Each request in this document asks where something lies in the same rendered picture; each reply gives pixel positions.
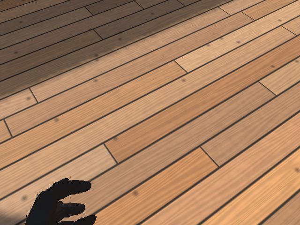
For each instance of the robot left hand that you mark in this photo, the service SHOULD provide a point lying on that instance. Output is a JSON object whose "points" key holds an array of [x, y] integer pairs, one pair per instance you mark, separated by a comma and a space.
{"points": [[48, 210]]}

